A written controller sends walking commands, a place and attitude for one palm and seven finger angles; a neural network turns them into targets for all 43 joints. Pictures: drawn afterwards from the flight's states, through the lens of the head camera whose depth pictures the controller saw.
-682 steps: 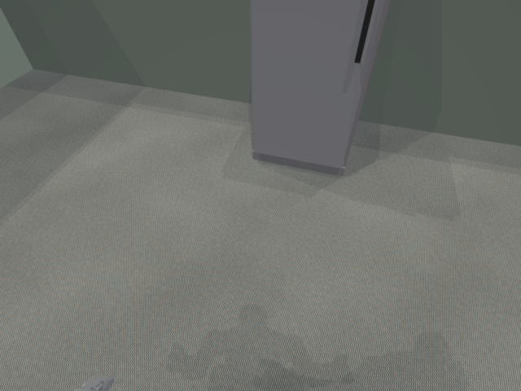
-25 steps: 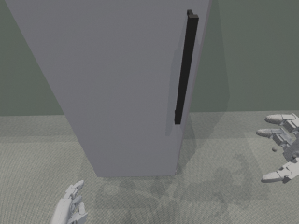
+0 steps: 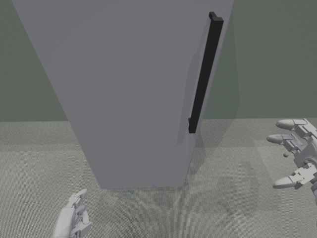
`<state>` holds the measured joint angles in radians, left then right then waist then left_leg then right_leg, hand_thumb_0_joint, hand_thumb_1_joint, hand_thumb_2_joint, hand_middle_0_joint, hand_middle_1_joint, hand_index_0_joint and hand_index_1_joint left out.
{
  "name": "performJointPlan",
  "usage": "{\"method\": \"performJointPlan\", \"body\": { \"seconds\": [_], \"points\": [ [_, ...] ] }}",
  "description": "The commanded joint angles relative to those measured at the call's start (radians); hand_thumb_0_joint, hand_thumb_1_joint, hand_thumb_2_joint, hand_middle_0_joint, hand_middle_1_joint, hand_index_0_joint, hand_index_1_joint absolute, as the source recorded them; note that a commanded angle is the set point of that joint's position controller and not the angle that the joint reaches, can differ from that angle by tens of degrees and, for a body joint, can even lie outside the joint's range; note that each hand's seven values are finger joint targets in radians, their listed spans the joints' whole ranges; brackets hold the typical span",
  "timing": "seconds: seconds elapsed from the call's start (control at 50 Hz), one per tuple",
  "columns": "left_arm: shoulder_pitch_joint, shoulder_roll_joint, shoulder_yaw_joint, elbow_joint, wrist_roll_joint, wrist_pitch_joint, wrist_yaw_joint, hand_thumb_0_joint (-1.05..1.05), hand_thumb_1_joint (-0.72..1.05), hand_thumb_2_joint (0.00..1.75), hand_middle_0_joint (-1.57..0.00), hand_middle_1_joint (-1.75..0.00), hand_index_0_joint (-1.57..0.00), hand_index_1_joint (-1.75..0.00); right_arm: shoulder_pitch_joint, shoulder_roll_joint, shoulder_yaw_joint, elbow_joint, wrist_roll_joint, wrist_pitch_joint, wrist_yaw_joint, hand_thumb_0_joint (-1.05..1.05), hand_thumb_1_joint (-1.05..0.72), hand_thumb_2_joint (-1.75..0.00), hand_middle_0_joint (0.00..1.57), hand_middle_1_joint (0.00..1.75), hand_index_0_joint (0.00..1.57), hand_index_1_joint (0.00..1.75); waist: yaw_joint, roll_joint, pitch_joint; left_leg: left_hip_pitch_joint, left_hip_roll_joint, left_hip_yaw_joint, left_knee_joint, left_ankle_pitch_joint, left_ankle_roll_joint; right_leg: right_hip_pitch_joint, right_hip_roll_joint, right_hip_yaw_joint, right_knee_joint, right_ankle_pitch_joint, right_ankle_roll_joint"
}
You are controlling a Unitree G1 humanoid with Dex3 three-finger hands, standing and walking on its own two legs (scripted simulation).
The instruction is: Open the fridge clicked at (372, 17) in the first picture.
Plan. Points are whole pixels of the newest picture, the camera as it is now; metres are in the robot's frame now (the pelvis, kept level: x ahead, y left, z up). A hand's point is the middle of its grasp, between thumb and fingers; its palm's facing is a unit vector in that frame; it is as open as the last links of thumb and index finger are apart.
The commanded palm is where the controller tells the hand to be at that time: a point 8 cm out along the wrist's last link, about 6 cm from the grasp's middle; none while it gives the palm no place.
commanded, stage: move the hooked fingers beside the handle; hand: right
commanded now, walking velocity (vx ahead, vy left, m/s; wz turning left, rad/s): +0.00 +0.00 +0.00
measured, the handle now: (200, 84) +0.52 -0.10 +0.13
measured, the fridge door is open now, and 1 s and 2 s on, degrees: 0 0 0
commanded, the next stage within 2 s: none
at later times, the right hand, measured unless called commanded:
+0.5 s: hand (260, 132) +0.35 -0.24 +0.11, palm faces -0.04 +1.00 -0.01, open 14.0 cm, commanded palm +0.33 -0.29 +0.11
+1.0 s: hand (239, 114) +0.41 -0.20 +0.11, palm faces -0.07 +1.00 +0.00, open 14.0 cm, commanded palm +0.39 -0.25 +0.11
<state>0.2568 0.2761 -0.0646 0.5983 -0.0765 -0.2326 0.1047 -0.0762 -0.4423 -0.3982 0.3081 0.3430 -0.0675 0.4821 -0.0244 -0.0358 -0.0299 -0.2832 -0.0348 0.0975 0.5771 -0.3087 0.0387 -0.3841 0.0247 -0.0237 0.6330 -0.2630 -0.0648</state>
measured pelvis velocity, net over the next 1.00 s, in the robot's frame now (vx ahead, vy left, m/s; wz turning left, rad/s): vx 0.01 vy -0.01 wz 0.03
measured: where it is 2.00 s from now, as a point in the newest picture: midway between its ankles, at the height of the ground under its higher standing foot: outside the picture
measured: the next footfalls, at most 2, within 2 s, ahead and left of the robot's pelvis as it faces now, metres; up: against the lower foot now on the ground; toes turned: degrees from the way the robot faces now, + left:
none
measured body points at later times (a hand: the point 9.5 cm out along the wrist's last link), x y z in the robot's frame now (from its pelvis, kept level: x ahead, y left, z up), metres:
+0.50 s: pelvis +0.01 +0.01 +0.00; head +0.03 +0.01 +0.45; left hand +0.14 +0.27 -0.09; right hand +0.35 -0.29 +0.11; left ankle +0.00 +0.10 -0.73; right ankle +0.04 -0.07 -0.73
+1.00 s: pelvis +0.01 -0.01 -0.01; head +0.04 -0.02 +0.44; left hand +0.12 +0.25 -0.10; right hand +0.41 -0.26 +0.11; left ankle +0.00 +0.10 -0.73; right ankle +0.04 -0.07 -0.73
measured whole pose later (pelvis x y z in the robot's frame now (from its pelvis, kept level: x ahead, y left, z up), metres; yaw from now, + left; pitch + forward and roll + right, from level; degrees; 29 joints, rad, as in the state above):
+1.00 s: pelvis +0.01 -0.01 -0.01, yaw +2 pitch +6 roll +2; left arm 0.31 0.27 -0.05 0.62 -0.07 -0.10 0.07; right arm -0.48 -0.38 -0.26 0.66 0.24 -0.15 0.32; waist 0.04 -0.01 -0.05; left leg -0.40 -0.03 0.07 0.64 -0.34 0.03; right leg -0.48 0.03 -0.05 0.68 -0.30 -0.07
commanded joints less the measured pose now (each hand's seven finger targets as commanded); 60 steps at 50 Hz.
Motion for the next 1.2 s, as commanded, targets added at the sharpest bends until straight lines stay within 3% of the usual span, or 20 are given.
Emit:
{"method": "performJointPlan", "body": {
  "seconds": [0.0,0.04,0.1,0.26,0.32,0.34,0.44,0.5,0.56,0.64,0.72,0.8,0.84,0.88,0.94,1.0,1.04,1.06,1.12,1.18],
  "points": [
    [-0.075,0.136,0.059,-0.135,-0.002,-0.044,0.023,0.0,0.9,0.9,-0.2,-0.3,-0.2,-0.3,-0.366,-0.256,-0.06,-0.16,0.022,-0.064,-0.007,0.0,0.5,-0.3,0.3,1.2,0.3,1.2,0.039,-0.03,-0.159,-0.096,0.023,-0.082,-0.111,0.07,-0.014,0.159,-0.033,0.088,-0.096,0.043,0.019],
    [-0.068,0.14,0.061,-0.13,0.001,-0.035,0.021,0.0,0.9,0.9,-0.2,-0.3,-0.2,-0.3,-0.361,-0.309,-0.103,-0.124,0.019,-0.065,-0.013,0.0,0.5,-0.3,0.3,1.2,0.3,1.2,0.025,-0.018,-0.177,-0.067,0.029,-0.096,-0.109,0.085,-0.013,0.138,-0.035,0.079,-0.081,0.066,0.02],
    [-0.07,0.133,0.06,-0.14,-0.002,-0.029,0.017,0.0,0.9,0.9,-0.2,-0.3,-0.2,-0.3,-0.371,-0.309,-0.106,-0.123,0.015,-0.075,-0.017,0.0,0.5,-0.3,0.3,1.2,0.3,1.2,0.017,-0.061,-0.224,-0.045,0.03,-0.095,-0.09,0.138,-0.014,0.15,-0.029,0.069,-0.074,0.106,0.02],
    [-0.044,0.142,0.067,-0.142,-0.004,0.0,0.003,0.0,0.9,0.9,-0.2,-0.3,-0.2,-0.3,-0.375,-0.331,-0.128,-0.021,0.016,-0.076,-0.014,0.0,0.5,-0.3,0.3,1.2,0.3,1.2,0.017,-0.006,-0.223,-0.024,0.034,-0.118,-0.066,0.223,-0.027,0.082,-0.029,0.046,-0.044,0.143,0.017],
    [-0.038,0.14,0.068,-0.145,-0.007,0.005,0.002,0.0,0.9,0.9,-0.2,-0.3,-0.2,-0.3,-0.44,-0.293,-0.08,-0.021,0.012,-0.079,-0.012,0.0,0.5,-0.3,0.3,1.2,0.3,1.2,0.03,-0.062,-0.213,-0.077,0.025,-0.105,-0.066,0.181,-0.02,0.106,-0.028,0.053,-0.048,0.119,0.018],
    [-0.03,0.142,0.071,-0.143,-0.008,0.009,0.003,0.0,0.9,0.9,-0.2,-0.3,-0.2,-0.3,-0.46,-0.298,-0.074,-0.027,0.014,-0.086,-0.016,0.0,0.5,-0.3,0.3,1.2,0.3,1.2,0.038,-0.023,-0.217,-0.067,0.026,-0.11,-0.067,0.183,-0.023,0.1,-0.031,0.048,-0.038,0.125,0.015],
    [-0.014,0.144,0.074,-0.129,-0.007,0.017,0.005,0.0,0.9,0.9,-0.2,-0.3,-0.2,-0.3,-0.569,-0.268,-0.027,-0.025,0.002,-0.116,-0.039,0.0,0.5,-0.3,0.3,1.2,0.3,1.2,0.054,-0.02,-0.247,-0.088,0.02,-0.103,-0.058,0.164,-0.019,0.124,-0.033,0.058,-0.036,0.119,0.012],
    [-0.012,0.138,0.075,-0.13,-0.005,0.019,0.0,0.0,0.9,0.9,-0.2,-0.3,-0.2,-0.3,-0.564,-0.232,-0.007,-0.042,-0.012,-0.123,-0.06,0.0,0.5,-0.3,0.3,1.2,0.3,1.2,0.044,-0.073,-0.295,-0.101,0.016,-0.089,-0.042,0.197,-0.014,0.184,-0.033,0.067,-0.043,0.16,0.016],
    [-0.003,0.142,0.075,-0.125,-0.002,0.033,-0.005,0.0,0.9,0.9,-0.2,-0.3,-0.2,-0.3,-0.541,-0.266,-0.044,0.0,-0.02,-0.112,-0.084,0.0,0.5,-0.3,0.3,1.2,0.3,1.2,0.033,-0.008,-0.289,-0.078,0.014,-0.089,-0.038,0.223,-0.016,0.153,-0.036,0.065,-0.044,0.177,0.015],
    [0.004,0.14,0.073,-0.132,-0.004,0.058,-0.012,0.0,0.9,0.9,-0.2,-0.3,-0.2,-0.3,-0.54,-0.261,-0.04,0.057,-0.032,-0.091,-0.106,0.0,0.5,-0.3,0.3,1.2,0.3,1.2,0.028,0.009,-0.253,-0.074,0.015,-0.083,-0.04,0.222,-0.015,0.116,-0.036,0.056,-0.051,0.171,0.018],
    [0.01,0.14,0.073,-0.125,-0.002,0.069,-0.011,0.0,0.9,0.9,-0.2,-0.3,-0.2,-0.3,-0.685,-0.21,0.025,0.051,-0.056,-0.1,-0.128,0.0,0.5,-0.3,0.3,1.2,0.3,1.2,0.063,-0.052,-0.247,-0.152,0.008,-0.071,-0.038,0.175,-0.01,0.17,-0.044,0.078,-0.056,0.158,0.024],
    [0.028,0.144,0.077,-0.11,0.003,0.077,-0.01,0.0,0.9,0.9,-0.2,-0.3,-0.2,-0.3,-0.758,-0.198,0.044,0.054,-0.064,-0.136,-0.142,0.0,0.5,-0.3,0.3,1.2,0.3,1.2,0.072,-0.051,-0.305,-0.162,0.005,-0.071,-0.028,0.181,-0.008,0.217,-0.048,0.089,-0.044,0.189,0.028],
    [0.036,0.143,0.078,-0.105,0.004,0.079,-0.013,0.0,0.9,0.9,-0.2,-0.3,-0.2,-0.3,-0.772,-0.152,0.085,0.066,-0.06,-0.149,-0.146,0.0,0.5,-0.3,0.3,1.2,0.3,1.2,0.08,-0.025,-0.312,-0.171,0.003,-0.065,-0.028,0.178,-0.007,0.234,-0.051,0.094,-0.039,0.205,0.028],
    [0.035,0.144,0.079,-0.094,0.005,0.085,-0.015,0.0,0.9,0.9,-0.2,-0.3,-0.2,-0.3,-0.781,-0.157,0.081,0.097,-0.071,-0.147,-0.156,0.0,0.5,-0.3,0.3,1.2,0.3,1.2,0.077,-0.064,-0.317,-0.188,0.005,-0.066,-0.023,0.178,-0.007,0.245,-0.051,0.098,-0.04,0.206,0.033],
    [0.053,0.148,0.08,-0.086,0.006,0.099,-0.018,0.0,0.9,0.9,-0.2,-0.3,-0.2,-0.3,-0.809,-0.152,0.089,0.154,-0.079,-0.141,-0.176,0.0,0.5,-0.3,0.3,1.2,0.3,1.2,0.079,-0.012,-0.294,-0.192,0.004,-0.057,-0.021,0.161,-0.005,0.212,-0.054,0.106,-0.043,0.196,0.035],
    [0.058,0.15,0.081,-0.082,0.008,0.112,-0.024,0.0,0.9,0.9,-0.2,-0.3,-0.2,-0.3,-0.859,-0.155,0.088,0.203,-0.097,-0.136,-0.199,0.0,0.5,-0.3,0.3,1.2,0.3,1.2,0.08,-0.013,-0.286,-0.209,0.006,-0.057,-0.016,0.15,-0.007,0.203,-0.055,0.111,-0.049,0.18,0.038],
    [0.07,0.153,0.083,-0.086,0.013,0.119,-0.028,0.0,0.9,0.9,-0.2,-0.3,-0.2,-0.3,-0.851,-0.191,0.056,0.197,-0.104,-0.155,-0.217,0.0,0.5,-0.3,0.3,1.2,0.3,1.2,0.062,-0.026,-0.326,-0.175,0.006,-0.059,-0.006,0.179,-0.001,0.209,-0.053,0.108,-0.039,0.234,0.041],
    [0.069,0.15,0.083,-0.088,0.014,0.12,-0.032,0.0,0.9,0.9,-0.2,-0.3,-0.2,-0.3,-0.867,-0.169,0.072,0.18,-0.109,-0.164,-0.222,0.0,0.5,-0.3,0.3,1.2,0.3,1.2,0.066,-0.034,-0.363,-0.179,0.005,-0.062,0.0,0.198,-0.005,0.235,-0.055,0.105,-0.035,0.256,0.042],
    [0.082,0.147,0.084,-0.074,0.015,0.128,-0.038,0.0,0.9,0.9,-0.2,-0.3,-0.2,-0.3,-0.923,-0.139,0.102,0.213,-0.116,-0.191,-0.232,0.0,0.5,-0.3,0.3,1.2,0.3,1.2,0.085,-0.046,-0.337,-0.22,0.0,-0.059,0.003,0.18,-0.007,0.243,-0.061,0.112,-0.03,0.25,0.048],
    [0.097,0.154,0.088,-0.065,0.016,0.137,-0.041,0.0,0.9,0.9,-0.2,-0.3,-0.2,-0.3,-0.927,-0.168,0.075,0.277,-0.119,-0.203,-0.235,0.0,0.5,-0.3,0.3,1.2,0.3,1.2,0.085,-0.025,-0.331,-0.208,-0.002,-0.066,0.004,0.187,-0.008,0.204,-0.056,0.098,-0.021,0.229,0.04]
  ]
}}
